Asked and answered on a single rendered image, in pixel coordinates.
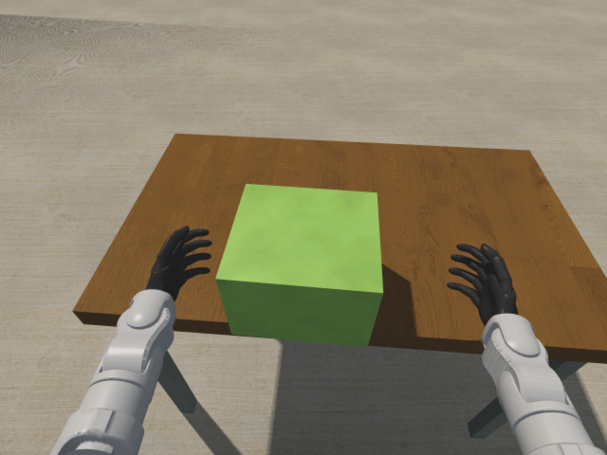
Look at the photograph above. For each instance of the robot right forearm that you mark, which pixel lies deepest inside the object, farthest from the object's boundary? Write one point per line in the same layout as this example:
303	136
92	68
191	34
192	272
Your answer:
538	410

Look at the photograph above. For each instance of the carton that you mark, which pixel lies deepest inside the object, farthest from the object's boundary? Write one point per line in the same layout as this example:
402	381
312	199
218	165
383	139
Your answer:
303	264

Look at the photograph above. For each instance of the table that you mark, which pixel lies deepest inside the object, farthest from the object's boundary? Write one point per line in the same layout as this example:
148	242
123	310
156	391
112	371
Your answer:
429	198

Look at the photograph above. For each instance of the robot left forearm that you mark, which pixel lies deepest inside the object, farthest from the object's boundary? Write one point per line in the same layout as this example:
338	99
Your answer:
110	417

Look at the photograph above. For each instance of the robot left hand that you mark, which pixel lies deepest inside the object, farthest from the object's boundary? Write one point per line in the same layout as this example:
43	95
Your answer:
168	274

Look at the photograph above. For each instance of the robot right hand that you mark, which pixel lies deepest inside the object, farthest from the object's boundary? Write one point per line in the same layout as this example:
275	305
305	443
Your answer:
495	294

